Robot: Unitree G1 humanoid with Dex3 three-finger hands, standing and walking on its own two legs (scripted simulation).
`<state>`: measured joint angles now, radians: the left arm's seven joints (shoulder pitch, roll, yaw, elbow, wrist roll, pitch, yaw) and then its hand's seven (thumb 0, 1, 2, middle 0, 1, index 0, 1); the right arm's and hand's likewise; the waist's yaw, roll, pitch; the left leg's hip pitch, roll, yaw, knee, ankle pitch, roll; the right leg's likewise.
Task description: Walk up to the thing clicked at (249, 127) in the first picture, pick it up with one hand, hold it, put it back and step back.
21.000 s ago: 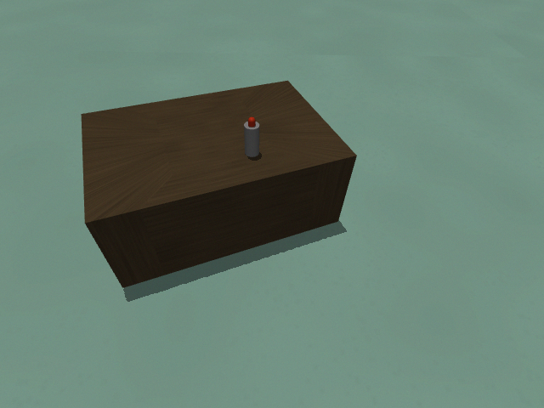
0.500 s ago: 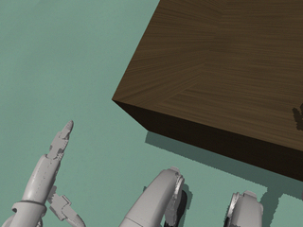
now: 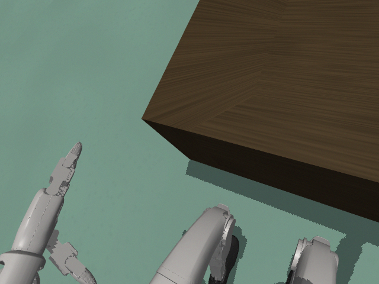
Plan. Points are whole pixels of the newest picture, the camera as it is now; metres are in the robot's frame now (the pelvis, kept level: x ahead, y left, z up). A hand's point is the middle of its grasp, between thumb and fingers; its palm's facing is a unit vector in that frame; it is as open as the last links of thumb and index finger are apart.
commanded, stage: loosen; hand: right
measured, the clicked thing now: out of the picture +0.54 -0.26 -0.05
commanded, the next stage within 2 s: open in 0.06 s
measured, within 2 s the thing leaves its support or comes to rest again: neither
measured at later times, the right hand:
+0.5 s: hand out of the picture +0.55 -0.25 -0.05, palm faces +0.30 +0.95 +0.00, open 12.2 cm
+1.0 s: hand out of the picture +0.55 -0.31 +0.05, palm faces +0.34 +0.94 -0.04, open 16.8 cm
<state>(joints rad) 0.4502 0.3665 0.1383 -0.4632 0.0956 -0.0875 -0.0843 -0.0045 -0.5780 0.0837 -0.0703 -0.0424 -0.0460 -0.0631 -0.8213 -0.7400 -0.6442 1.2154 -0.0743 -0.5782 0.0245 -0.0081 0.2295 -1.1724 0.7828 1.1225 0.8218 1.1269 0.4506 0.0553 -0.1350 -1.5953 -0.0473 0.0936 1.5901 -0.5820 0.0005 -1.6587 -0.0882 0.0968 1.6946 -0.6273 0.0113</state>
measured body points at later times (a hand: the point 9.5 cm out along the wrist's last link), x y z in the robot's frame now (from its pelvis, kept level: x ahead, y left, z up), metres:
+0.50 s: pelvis -0.01 +0.00 -0.01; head +0.21 -0.09 +0.38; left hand +0.18 +0.26 +0.14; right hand +0.52 -0.30 -0.05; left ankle +0.07 +0.12 -0.52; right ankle +0.05 -0.12 -0.52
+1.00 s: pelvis +0.00 +0.00 +0.02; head +0.19 -0.08 +0.42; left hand +0.17 +0.27 +0.11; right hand +0.52 -0.36 +0.05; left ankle +0.07 +0.12 -0.52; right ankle +0.05 -0.12 -0.52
